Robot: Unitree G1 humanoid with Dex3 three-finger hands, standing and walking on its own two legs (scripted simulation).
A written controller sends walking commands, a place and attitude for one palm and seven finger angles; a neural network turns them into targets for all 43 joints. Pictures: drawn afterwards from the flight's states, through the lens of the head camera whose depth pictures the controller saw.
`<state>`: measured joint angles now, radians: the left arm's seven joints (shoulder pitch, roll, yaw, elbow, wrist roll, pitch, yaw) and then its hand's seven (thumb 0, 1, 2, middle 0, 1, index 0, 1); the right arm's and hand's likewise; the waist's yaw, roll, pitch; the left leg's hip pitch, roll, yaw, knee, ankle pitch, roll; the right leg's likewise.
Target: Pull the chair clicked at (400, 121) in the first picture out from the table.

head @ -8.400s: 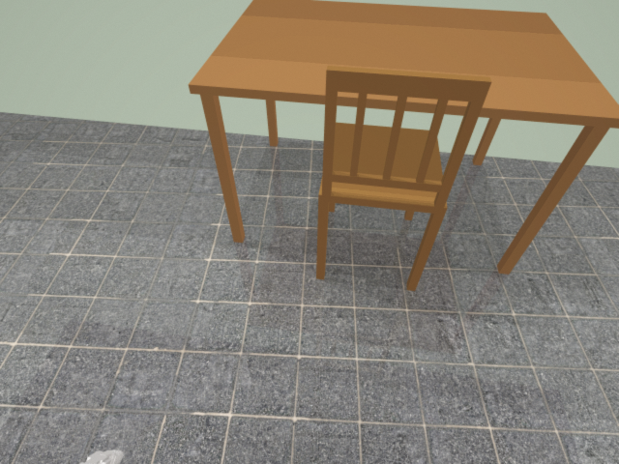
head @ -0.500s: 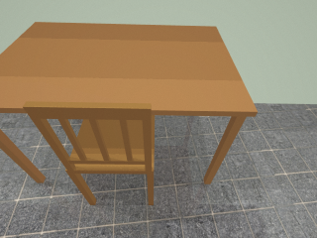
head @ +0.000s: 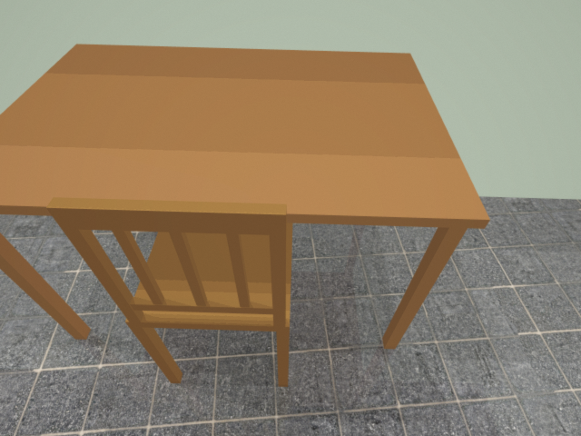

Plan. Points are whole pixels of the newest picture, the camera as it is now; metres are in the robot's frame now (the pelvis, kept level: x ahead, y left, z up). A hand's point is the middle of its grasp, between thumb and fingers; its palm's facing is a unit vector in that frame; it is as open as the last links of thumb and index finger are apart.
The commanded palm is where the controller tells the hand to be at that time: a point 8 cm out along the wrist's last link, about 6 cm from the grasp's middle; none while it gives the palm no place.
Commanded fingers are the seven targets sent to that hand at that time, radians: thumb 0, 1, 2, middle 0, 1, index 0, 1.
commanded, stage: come to a stop and stand still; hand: left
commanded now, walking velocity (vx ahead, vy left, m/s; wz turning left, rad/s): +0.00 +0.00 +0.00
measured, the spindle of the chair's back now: (190, 270) +0.42 +0.22 -0.10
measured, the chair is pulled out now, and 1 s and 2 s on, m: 0.00 0.00 0.00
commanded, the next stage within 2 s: look again from close up in 0.06 s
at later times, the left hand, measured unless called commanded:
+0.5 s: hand out of the picture +0.03 +0.21 -0.19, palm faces +0.00 -0.98 -0.20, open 7.4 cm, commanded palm none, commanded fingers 0.00 0.90 0.90 -0.20 -0.30 -0.20 -0.30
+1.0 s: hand out of the picture -0.03 +0.23 -0.18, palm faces -0.03 -0.98 -0.19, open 7.4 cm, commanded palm none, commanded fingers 0.00 0.90 0.90 -0.20 -0.30 -0.20 -0.30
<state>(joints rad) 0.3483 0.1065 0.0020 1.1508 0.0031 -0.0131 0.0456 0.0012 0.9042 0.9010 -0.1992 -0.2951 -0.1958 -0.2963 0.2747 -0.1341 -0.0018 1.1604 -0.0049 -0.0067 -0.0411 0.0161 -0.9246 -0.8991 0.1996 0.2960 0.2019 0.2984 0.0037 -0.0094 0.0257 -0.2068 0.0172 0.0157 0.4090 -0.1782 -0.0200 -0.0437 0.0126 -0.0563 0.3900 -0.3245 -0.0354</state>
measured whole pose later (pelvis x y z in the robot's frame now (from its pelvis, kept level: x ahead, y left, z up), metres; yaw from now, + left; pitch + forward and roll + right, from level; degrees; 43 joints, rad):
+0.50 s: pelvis -0.01 +0.04 -0.01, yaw -1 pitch -1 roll -1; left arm 0.29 0.18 -0.01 1.01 0.01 0.00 0.05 0.00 0.90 0.90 -0.20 -0.30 -0.20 -0.30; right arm 0.24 -0.17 0.00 1.02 -0.01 -0.01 -0.02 0.00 -0.94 -0.90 0.20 0.30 0.20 0.30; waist 0.00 -0.01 0.02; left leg -0.28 -0.02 0.04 0.58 -0.27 0.05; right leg -0.12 -0.01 -0.03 0.52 -0.38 0.01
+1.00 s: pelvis -0.01 +0.05 +0.00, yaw -2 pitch +0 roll +0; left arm 0.34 0.18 -0.02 1.08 0.01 0.00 0.04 0.00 0.90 0.90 -0.20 -0.30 -0.20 -0.30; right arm 0.25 -0.17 0.01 1.10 0.00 -0.02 -0.01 0.00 -0.91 -0.90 0.20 0.30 0.20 0.30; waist 0.01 -0.03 0.04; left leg -0.25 -0.05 0.07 0.45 -0.21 0.07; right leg -0.11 -0.05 0.00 0.44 -0.33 0.04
